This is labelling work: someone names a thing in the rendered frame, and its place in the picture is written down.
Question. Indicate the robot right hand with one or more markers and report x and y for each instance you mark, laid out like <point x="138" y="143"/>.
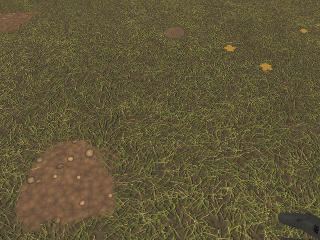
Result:
<point x="308" y="222"/>

